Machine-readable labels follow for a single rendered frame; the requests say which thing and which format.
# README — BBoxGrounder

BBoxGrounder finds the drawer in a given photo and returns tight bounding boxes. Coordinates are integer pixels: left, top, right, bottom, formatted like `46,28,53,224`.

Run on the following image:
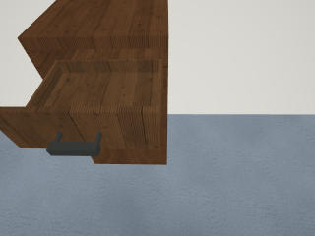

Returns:
0,59,162,150

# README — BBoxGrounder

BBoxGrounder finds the cabinet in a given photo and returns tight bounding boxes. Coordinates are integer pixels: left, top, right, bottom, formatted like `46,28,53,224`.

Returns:
17,0,169,165

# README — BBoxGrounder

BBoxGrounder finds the handle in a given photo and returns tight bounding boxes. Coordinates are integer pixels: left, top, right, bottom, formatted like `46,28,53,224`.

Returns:
46,132,102,156

